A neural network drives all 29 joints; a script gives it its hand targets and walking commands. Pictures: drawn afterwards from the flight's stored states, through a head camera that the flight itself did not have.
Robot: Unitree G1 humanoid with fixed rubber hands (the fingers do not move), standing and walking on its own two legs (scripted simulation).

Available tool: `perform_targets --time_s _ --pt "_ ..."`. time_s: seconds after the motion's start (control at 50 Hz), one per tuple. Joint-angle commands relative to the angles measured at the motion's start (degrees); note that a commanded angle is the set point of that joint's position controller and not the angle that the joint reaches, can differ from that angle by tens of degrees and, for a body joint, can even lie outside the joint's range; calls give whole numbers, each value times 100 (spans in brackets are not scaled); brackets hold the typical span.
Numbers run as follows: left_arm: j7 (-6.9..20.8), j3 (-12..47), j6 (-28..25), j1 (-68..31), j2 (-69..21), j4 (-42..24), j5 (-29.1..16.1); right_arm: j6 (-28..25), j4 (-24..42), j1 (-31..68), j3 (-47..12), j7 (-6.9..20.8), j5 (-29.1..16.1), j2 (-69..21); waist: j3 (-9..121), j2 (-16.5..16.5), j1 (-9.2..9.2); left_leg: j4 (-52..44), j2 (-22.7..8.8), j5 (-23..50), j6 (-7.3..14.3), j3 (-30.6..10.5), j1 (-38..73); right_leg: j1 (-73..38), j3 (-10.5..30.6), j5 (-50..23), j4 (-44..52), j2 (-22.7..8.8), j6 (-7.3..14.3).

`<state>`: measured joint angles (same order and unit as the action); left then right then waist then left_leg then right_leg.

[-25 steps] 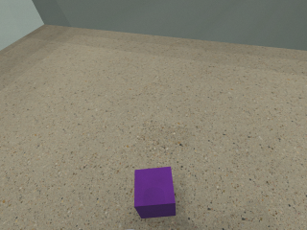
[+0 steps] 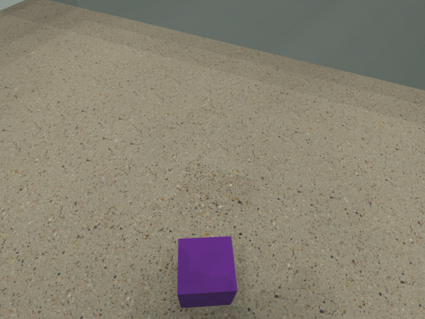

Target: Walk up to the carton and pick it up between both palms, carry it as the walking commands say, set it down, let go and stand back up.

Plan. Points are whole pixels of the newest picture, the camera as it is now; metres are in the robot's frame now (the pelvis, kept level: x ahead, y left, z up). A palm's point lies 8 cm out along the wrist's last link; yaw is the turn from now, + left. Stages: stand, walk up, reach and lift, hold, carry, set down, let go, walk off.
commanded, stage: walk up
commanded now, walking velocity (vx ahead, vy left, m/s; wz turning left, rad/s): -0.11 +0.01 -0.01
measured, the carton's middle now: (205, 273) +0.39 +0.02 -0.65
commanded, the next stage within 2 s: stand in 1.34 s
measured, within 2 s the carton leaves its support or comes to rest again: neither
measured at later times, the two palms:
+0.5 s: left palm out of the picture -0.08 +0.21 -0.11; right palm out of the picture -0.08 -0.28 -0.15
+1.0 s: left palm out of the picture -0.03 +0.25 -0.15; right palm out of the picture -0.03 -0.19 -0.13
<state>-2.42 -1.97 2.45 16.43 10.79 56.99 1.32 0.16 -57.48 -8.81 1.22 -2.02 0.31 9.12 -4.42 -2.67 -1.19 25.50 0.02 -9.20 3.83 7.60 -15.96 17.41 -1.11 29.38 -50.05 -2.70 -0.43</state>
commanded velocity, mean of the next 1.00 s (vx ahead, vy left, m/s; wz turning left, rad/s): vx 0.04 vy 0.02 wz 0.02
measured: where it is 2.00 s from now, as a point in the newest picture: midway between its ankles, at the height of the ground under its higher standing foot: outside the picture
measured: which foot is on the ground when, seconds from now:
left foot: down 0.00-0.30, up 0.32-0.72, down 0.74-1.00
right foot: up 0.00-0.26, down 0.28-0.76, up 0.78-1.00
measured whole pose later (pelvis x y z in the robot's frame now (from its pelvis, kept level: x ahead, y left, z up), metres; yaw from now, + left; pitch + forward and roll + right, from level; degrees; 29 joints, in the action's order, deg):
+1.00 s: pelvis -0.03 +0.02 +0.01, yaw +2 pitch -1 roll -1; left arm -1.3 -2.4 0.7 16.0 10.0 59.8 0.4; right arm -2.6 -60.6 -18.1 0.2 -2.2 1.2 6.2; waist -4.1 -2.2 -0.2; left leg 22.1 -2.3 -16.1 0.3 6.4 -5.0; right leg 22.4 -3.8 18.7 -42.0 -2.5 -1.2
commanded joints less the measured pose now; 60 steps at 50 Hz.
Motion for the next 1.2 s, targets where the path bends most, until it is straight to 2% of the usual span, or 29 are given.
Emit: perform_targets --time_s 0.0,0.06,0.16,0.2,0.24,0.26,0.28,0.3,0.34,0.36,0.46,0.5,0.56,0.58,0.66,0.7,0.72,0.74,0.76,0.78,0.82,0.84,0.88,0.92,1.04,1.06,1.1,1.12,1.18 --pt "-63 -123 120 603 327 -44 -22 -50 233 -191 192 -43 6 985 438 958 8 -788 -1770 3195 695 -1408 439 293 15 65 -592 49 -136" --pt "-82 -202 188 389 344 -151 -36 -24 310 -287 240 -63 45 1039 704 837 60 -554 -1951 3759 943 -1382 411 484 203 213 -1251 133 -232" --pt "51 -107 185 538 129 -89 -12 131 191 -238 156 -42 103 837 948 1358 39 -1595 -1417 -1455 516 -1462 -136 -367 -191 22 478 278 -146" --pt "72 -105 159 817 193 68 -42 192 25 -345 202 -33 49 1001 732 1317 -12 -1739 -1414 -1820 397 -1593 -239 -823 -360 -168 1366 404 47" --pt "58 -59 73 1175 126 310 -26 256 -80 -422 239 -15 -38 1063 287 760 -131 -1576 -1225 -2087 26 -1423 -564 -1320 -419 -1072 2976 363 305" --pt "42 -28 -14 1263 213 334 42 258 -125 -678 227 32 -30 906 177 202 -49 -1152 -975 -2108 -298 -1166 -867 -1543 250 -745 3749 -148 382" --pt "33 -22 -95 1164 474 246 46 232 -50 -719 120 90 -86 398 363 -878 31 -32 -373 -1738 -591 -509 -1190 -1447 2067 1138 4553 -1478 636" --pt "43 -125 -164 565 981 131 -13 240 -67 -325 191 74 -67 551 -573 -1042 -14 731 -208 -1272 -557 -577 -940 463 2581 2006 5076 -2080 917" --pt "7 16 -375 -425 545 -134 -39 280 -248 -696 202 199 16 481 -694 -434 545 1655 -58 -653 -525 -858 -484 726 1441 565 4861 -1344 539" --pt "4 18 -448 -452 546 -158 3 298 -400 -942 222 201 69 470 -602 -256 570 1817 -38 -592 -494 -870 -488 417 1053 -198 4607 -1149 368" --pt "-158 -170 -460 699 848 -35 -48 299 -111 -615 435 147 122 843 28 -416 -25 3207 -139 -907 -917 -1064 -1750 -1420 841 -3795 3407 -1689 613" --pt "-153 -170 -440 1007 701 55 20 328 -95 -583 409 124 129 739 154 -677 -183 3187 -192 -933 -1034 -1053 -1792 -1598 823 -3494 3425 -1598 693" --pt "-44 -163 -456 1112 469 243 20 293 -3 -467 312 191 116 464 -89 -1267 -286 2059 -230 -935 -1023 -605 -1600 -1461 866 -582 4111 -1220 655" --pt "-35 -170 -437 1111 476 324 14 234 149 -248 282 220 132 422 -218 -1417 -276 1725 -161 -1027 -964 -383 -1374 -1267 785 -373 4201 -1080 676" --pt "32 -280 -425 1129 782 466 41 24 223 -327 223 193 130 369 -147 -883 -134 524 16 -1515 -733 8 -427 -947 684 -886 3798 -1065 924" --pt "75 -260 -406 1021 682 526 -2 -97 -38 -1044 212 126 83 290 49 -449 249 -635 75 -527 -557 137 940 -323 525 -941 3164 -903 772" --pt "100 -204 -438 974 475 529 1 -187 -182 -1532 268 64 121 479 296 -158 441 -757 -363 -230 -505 -289 2022 372 379 -955 2739 -734 539" --pt "128 -118 -461 763 124 381 15 -279 -267 -2181 304 12 209 827 596 828 701 -1212 -1726 -348 -375 -1786 2824 1148 -75 -324 1432 -392 261" --pt "119 -3 -417 550 -151 259 -84 -253 -335 -2136 349 -2 140 1304 200 1944 724 -1455 -2600 -122 252 -2711 2105 1609 -458 433 864 9 157" --pt "148 -85 -368 285 253 178 -6 -230 -353 -2099 299 31 150 1132 -129 1552 707 -1482 -2571 -259 573 -2752 1708 1617 -135 312 146 -228 112" --pt "241 -69 -346 468 84 334 -53 -250 -184 -1313 129 86 85 639 -455 1252 264 -1571 -1922 37 355 -1867 1079 1454 20 -344 -112 -280 61" --pt "268 -86 -342 619 74 397 -50 -290 -98 -1023 50 56 63 493 -444 1302 84 -1525 -1664 915 259 -1440 910 1163 -19 -621 58 -260 35" --pt "198 -43 -265 992 -27 526 -82 -388 -84 -714 -42 3 70 391 -185 1121 -204 -761 -1276 4583 189 -471 664 238 -180 -989 588 -48 -37" --pt "99 -89 -202 809 169 346 -107 -384 -102 -944 76 -38 74 725 169 1355 -71 -406 -1383 5685 267 -395 1105 362 -405 -1056 545 146 -120" --pt "76 -78 -120 427 40 140 -68 -182 -184 -1021 66 -73 94 543 218 1170 -21 -276 -1367 2145 258 -625 458 -576 -412 -1839 2000 95 105" --pt "77 -112 -181 525 158 172 -49 -158 -204 -1038 74 -69 90 543 205 857 -70 -178 -1250 1267 84 -670 217 -1028 -318 -2525 2584 -6 144" --pt "40 -198 -342 675 694 246 -55 -138 -217 -1553 -78 -34 12 -57 469 -597 225 344 -629 -914 -332 -355 -242 -1716 811 -4826 2735 -1230 565" --pt "37 -131 -316 790 405 344 -96 -43 -347 -1625 -72 -53 -16 -61 559 -805 53 440 -442 -1411 -404 -288 294 -1178 1148 -4177 3010 -1381 917" --pt "10 -58 -258 102 314 176 -38 15 -398 -1459 7 -22 67 216 129 -468 217 -242 -527 -595 -445 -460 524 -756 832 -3032 3259 -856 596"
